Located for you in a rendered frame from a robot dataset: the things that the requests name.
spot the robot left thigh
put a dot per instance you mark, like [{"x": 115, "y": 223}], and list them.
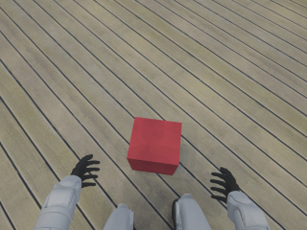
[{"x": 120, "y": 219}]

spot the robot left forearm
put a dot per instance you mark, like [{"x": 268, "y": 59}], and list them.
[{"x": 59, "y": 206}]

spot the carton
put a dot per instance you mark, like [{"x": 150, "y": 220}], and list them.
[{"x": 154, "y": 146}]

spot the robot left shin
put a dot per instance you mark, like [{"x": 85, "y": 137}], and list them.
[{"x": 122, "y": 205}]

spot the robot right hand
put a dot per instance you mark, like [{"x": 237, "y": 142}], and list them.
[{"x": 230, "y": 184}]

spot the robot left hand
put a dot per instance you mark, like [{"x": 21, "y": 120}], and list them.
[{"x": 81, "y": 169}]

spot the robot right forearm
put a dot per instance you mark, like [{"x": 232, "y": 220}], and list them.
[{"x": 244, "y": 212}]

